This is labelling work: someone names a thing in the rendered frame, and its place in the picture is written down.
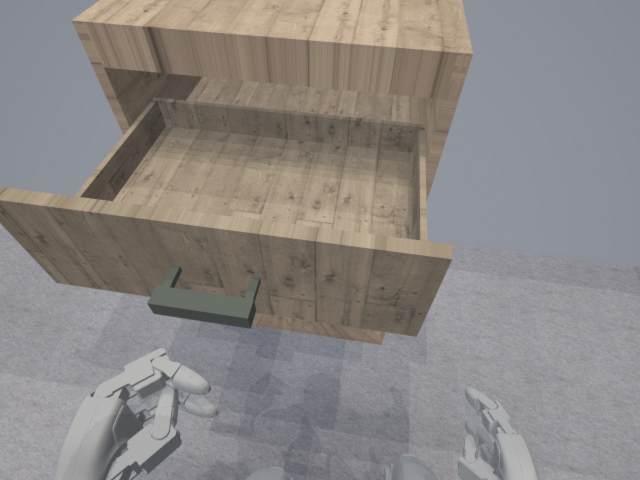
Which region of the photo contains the right robot shin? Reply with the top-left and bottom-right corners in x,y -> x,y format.
398,454 -> 418,462

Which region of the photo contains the right robot thigh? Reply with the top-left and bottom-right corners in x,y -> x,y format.
384,460 -> 439,480

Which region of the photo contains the left robot hand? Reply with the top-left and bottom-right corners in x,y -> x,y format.
54,348 -> 219,480

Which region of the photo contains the drawer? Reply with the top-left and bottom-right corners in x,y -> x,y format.
0,97 -> 452,337

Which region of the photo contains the right robot hand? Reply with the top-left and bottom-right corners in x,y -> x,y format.
458,387 -> 540,480

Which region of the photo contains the handle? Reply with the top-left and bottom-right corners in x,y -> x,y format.
147,265 -> 261,329

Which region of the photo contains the cabinet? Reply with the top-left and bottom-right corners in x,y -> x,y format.
72,0 -> 473,345

